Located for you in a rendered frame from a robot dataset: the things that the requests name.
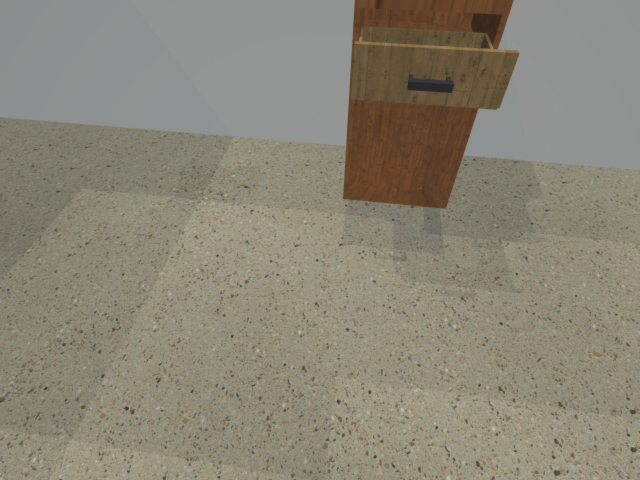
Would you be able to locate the cabinet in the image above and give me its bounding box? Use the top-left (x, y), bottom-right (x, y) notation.
top-left (343, 0), bottom-right (514, 209)

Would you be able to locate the handle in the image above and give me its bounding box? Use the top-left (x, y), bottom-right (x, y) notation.
top-left (408, 74), bottom-right (454, 93)

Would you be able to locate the drawer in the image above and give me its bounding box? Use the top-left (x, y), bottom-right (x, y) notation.
top-left (351, 26), bottom-right (520, 110)

